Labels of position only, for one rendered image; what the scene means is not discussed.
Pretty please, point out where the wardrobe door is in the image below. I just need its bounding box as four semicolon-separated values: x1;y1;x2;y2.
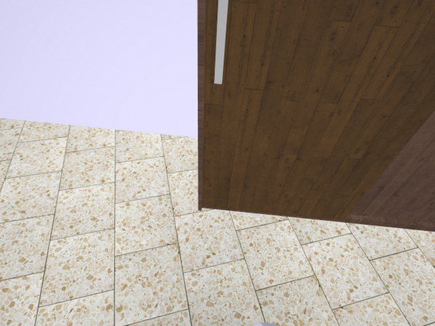
203;0;435;221
349;110;435;223

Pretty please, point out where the handle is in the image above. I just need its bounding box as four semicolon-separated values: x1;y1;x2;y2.
214;0;228;84

